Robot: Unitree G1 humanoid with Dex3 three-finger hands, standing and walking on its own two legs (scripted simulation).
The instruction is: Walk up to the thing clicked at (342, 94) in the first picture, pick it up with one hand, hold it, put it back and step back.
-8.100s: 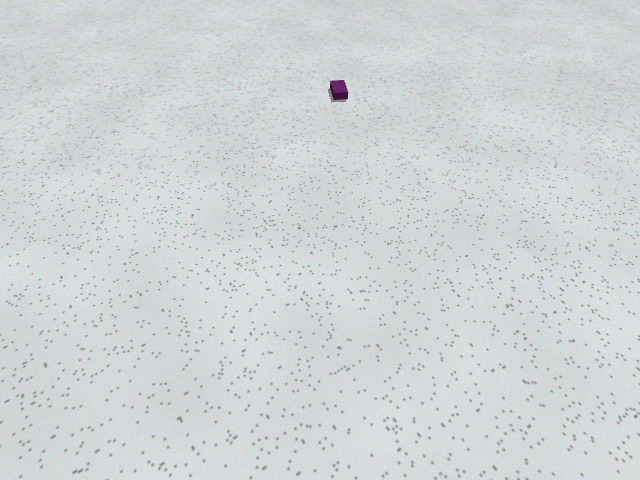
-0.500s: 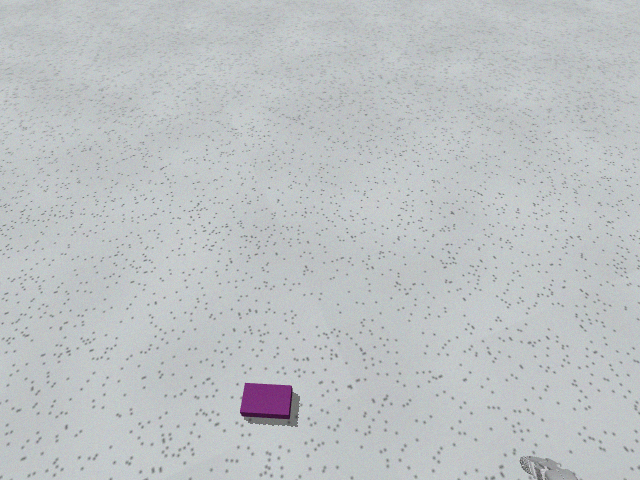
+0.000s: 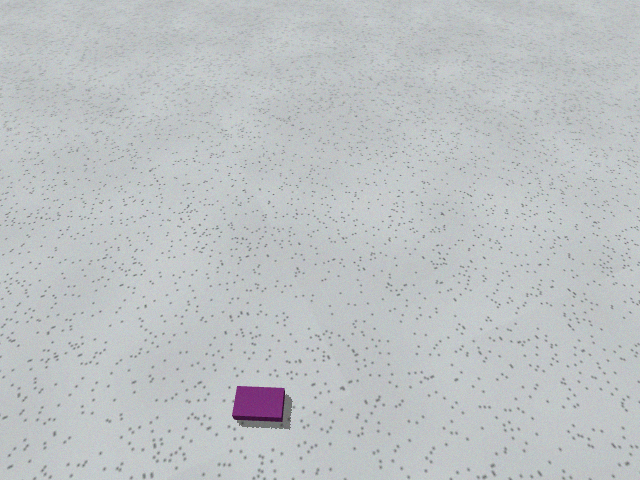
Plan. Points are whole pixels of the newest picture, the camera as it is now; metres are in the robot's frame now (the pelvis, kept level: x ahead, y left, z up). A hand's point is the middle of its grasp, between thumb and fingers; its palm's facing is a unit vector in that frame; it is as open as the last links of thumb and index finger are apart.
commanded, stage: walk up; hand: left
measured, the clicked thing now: (259, 403) +0.44 +0.18 -0.76
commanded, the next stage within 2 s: none
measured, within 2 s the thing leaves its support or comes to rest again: neither
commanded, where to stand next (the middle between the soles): +0.04 -0.02 m, yaw -1 degrees
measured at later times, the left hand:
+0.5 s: hand out of the picture -0.01 +0.26 -0.16, palm faces +0.05 -0.88 -0.47, open 7.3 cm
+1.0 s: hand out of the picture +0.00 +0.26 -0.15, palm faces +0.07 -0.93 -0.37, open 7.4 cm
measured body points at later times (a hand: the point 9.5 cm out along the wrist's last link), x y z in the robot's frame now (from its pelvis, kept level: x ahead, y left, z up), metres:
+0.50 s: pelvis -0.06 -0.03 -0.03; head -0.01 -0.06 +0.42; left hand -0.01 +0.30 -0.13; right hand +0.10 -0.34 -0.17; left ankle +0.02 +0.12 -0.71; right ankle -0.01 -0.14 -0.74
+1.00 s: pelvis -0.01 -0.02 -0.01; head -0.02 -0.02 +0.44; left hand -0.01 +0.31 -0.12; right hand +0.06 -0.34 -0.12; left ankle -0.11 +0.11 -0.74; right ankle +0.10 -0.14 -0.71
